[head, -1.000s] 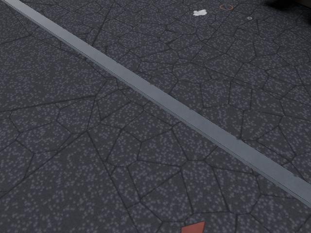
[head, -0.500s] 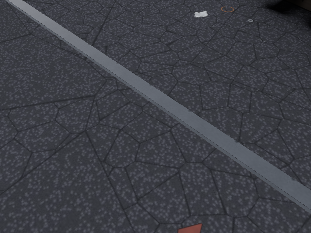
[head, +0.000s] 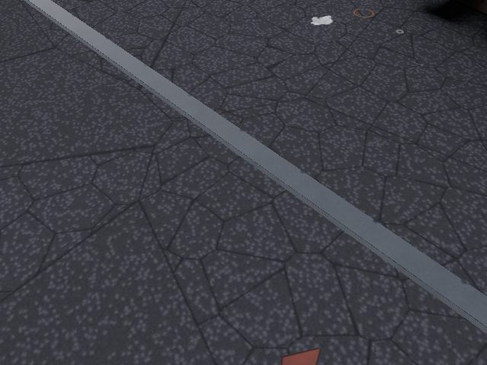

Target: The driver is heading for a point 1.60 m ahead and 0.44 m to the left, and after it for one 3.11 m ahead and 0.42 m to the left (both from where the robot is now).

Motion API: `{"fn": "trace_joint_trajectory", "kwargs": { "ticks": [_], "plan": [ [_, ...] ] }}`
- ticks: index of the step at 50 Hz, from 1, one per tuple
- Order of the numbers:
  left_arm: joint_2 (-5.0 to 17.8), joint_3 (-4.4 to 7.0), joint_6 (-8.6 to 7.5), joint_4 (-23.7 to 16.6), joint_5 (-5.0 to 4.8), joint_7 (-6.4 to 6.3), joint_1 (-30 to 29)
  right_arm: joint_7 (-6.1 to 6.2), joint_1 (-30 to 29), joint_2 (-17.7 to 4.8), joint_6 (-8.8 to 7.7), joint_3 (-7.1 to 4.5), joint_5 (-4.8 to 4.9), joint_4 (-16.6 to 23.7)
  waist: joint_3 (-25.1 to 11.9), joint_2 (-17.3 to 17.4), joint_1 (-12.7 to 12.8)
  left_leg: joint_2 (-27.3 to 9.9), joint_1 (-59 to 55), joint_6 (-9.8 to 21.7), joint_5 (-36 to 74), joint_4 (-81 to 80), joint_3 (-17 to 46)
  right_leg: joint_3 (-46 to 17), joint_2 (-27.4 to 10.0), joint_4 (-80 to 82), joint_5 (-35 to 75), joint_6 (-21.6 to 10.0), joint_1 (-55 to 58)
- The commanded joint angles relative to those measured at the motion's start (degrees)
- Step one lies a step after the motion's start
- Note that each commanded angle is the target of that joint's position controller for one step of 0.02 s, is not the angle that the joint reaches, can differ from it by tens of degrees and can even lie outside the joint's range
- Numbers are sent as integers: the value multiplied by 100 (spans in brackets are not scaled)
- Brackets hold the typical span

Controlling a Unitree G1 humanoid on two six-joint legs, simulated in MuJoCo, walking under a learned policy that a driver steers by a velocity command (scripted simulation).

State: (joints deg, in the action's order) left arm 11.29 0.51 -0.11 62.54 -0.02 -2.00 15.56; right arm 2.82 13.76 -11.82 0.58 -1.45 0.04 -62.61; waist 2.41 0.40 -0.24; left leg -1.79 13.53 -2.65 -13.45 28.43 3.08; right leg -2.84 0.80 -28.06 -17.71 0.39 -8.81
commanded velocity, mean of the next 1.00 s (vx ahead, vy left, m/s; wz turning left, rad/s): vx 0.11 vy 0.00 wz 0.00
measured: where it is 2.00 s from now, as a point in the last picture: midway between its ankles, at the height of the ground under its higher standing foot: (251, 313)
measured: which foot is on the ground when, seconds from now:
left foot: down 0.00-1.00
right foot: down 0.00-0.84, up 0.86-1.00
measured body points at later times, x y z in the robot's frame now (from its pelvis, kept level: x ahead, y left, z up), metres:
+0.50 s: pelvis +0.00 +0.01 +0.00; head +0.01 +0.01 +0.45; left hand -0.02 +0.24 -0.16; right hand +0.00 -0.23 -0.16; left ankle +0.02 +0.15 -0.74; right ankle -0.03 -0.13 -0.74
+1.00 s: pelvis +0.10 +0.04 +0.01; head +0.10 +0.05 +0.46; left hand +0.16 +0.29 -0.14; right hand +0.02 -0.19 -0.13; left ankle +0.02 +0.13 -0.74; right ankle +0.06 -0.10 -0.65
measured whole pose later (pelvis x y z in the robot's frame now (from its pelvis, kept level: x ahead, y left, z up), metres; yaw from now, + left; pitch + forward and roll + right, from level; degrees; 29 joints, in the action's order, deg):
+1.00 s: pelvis +0.10 +0.04 +0.01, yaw +0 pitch +1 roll +0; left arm 13.7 2.5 -6.2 56.8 -2.0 0.0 16.4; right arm -0.7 27.8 -10.0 -6.1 -1.1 0.4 -62.2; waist -1.3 -1.4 -2.1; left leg 1.6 3.8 2.5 -17.2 20.0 -1.0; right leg 0.1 -2.4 -65.4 -16.0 -4.2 -28.7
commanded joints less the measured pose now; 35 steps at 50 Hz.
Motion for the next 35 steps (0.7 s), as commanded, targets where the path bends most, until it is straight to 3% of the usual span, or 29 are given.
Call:
{"fn": "trace_joint_trajectory", "kwargs": {
  "ticks": [1,29,31,33,35],
  "plan": [
    [542,77,-30,-73,-2,-19,353,15,262,-557,-32,-76,2,94,110,-18,2,71,-257,121,687,-357,-158,12,-61,608,715,-68,-547],
    [343,22,-48,17,-18,-49,840,13,558,-381,-37,-5,17,36,193,-22,9,122,-139,187,606,-310,-142,103,-54,539,614,-16,-654],
    [314,26,-26,91,-45,-70,997,27,670,-312,-19,7,32,-34,138,-83,20,315,-99,225,-767,-216,-320,170,48,588,-774,-100,-700],
    [522,94,-25,-24,-94,-105,947,41,614,-404,-51,-34,67,30,547,-232,56,425,469,371,-2319,27,-388,-94,-81,682,-2440,-374,-1082],
    [638,141,-126,-72,-148,-86,1129,-13,461,-260,-209,-11,87,158,815,-471,158,361,911,447,-2185,377,-365,-753,-532,973,-2889,-682,-1087]
  ]
}}
Keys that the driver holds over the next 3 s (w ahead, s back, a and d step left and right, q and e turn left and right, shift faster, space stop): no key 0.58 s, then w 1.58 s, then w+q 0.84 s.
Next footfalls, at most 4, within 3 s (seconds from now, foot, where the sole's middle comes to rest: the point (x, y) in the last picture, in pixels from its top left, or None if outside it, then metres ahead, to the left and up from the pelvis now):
1.28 right None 0.43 -0.10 -0.77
1.82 left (211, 285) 0.75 0.13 -0.77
2.38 right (283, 204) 1.06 -0.11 -0.77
2.92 left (196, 161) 1.27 0.21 -0.77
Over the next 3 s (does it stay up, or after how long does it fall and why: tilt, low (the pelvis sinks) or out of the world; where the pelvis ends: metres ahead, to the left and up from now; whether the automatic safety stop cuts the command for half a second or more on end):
stays up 1.19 0.10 -0.02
